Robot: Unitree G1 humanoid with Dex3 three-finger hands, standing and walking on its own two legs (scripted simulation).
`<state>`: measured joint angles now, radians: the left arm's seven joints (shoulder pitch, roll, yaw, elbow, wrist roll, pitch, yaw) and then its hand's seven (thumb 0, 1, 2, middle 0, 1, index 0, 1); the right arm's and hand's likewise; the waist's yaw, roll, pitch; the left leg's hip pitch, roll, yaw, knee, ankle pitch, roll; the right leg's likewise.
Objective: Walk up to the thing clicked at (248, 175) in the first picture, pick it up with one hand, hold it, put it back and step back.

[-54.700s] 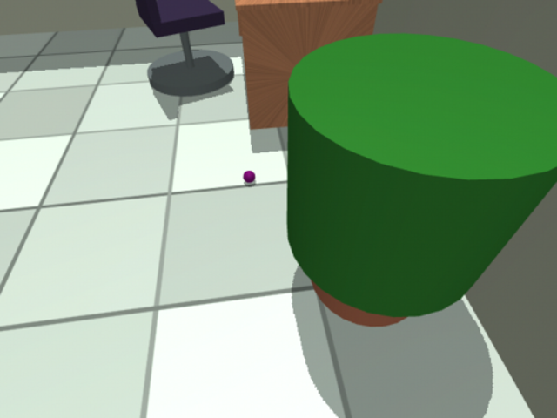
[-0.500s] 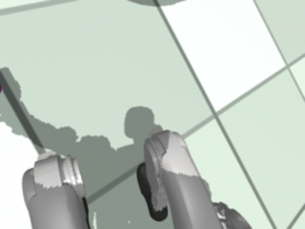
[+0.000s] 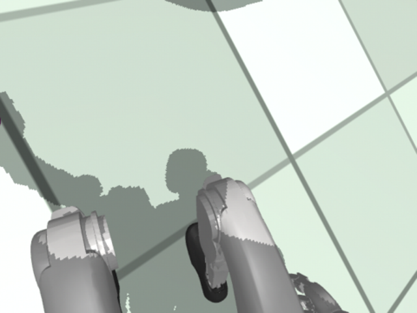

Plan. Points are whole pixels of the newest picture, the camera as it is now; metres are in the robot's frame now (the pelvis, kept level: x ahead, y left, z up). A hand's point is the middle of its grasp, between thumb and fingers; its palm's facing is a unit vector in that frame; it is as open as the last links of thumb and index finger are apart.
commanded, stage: rise first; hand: left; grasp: from above
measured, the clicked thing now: out of the picture +0.50 +0.36 -0.29
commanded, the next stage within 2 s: none
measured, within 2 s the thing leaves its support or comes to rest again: neither
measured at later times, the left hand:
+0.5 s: hand out of the picture +0.46 +0.39 -0.17, palm faces -0.44 -0.11 -0.89, open 14.3 cm
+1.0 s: hand out of the picture +0.46 +0.39 -0.17, palm faces -0.43 -0.11 -0.89, open 14.3 cm
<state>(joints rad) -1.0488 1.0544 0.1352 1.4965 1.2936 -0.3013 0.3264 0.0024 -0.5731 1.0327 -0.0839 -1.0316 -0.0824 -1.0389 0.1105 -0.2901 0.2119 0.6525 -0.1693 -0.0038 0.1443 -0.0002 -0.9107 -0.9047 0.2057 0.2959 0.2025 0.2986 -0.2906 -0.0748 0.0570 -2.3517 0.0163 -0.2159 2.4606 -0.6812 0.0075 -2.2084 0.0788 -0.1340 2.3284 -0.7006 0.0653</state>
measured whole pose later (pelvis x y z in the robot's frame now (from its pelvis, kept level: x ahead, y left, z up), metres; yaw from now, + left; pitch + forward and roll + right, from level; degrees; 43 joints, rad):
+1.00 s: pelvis +0.00 +0.00 +0.00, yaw +0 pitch +31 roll -14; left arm -1.05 1.06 0.13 1.45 1.29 -0.30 0.28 0.00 -0.59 1.05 -0.09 -1.01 -0.08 -1.03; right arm 0.13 -0.30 0.22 0.63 -0.16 0.02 0.13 0.00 -0.91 -0.90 0.21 0.30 0.20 0.30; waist -0.30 -0.07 0.05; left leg -2.36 0.01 -0.22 2.45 -0.66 0.01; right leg -2.21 0.07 -0.14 2.32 -0.69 0.06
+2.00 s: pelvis +0.00 +0.00 +0.00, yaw +0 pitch +31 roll -14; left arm -1.06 1.06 0.12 1.44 1.29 -0.29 0.28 0.00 -0.59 1.05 -0.10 -0.98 -0.08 -1.00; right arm 0.14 -0.31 0.22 0.61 -0.16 0.01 0.13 0.00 -0.90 -0.90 0.21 0.30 0.20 0.30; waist -0.30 -0.07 0.06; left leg -2.36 0.01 -0.22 2.45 -0.66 0.01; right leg -2.21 0.07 -0.14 2.32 -0.68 0.06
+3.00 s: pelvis +0.00 +0.00 +0.00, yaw +0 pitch +31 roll -14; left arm -1.05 1.06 0.12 1.44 1.28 -0.29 0.27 0.00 -0.59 1.06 -0.08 -0.98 -0.06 -1.00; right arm 0.14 -0.31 0.22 0.61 -0.16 0.01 0.13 0.00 -0.90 -0.90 0.21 0.30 0.20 0.30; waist -0.30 -0.07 0.06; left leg -2.36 0.01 -0.22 2.45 -0.66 0.01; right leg -2.21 0.07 -0.14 2.32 -0.68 0.06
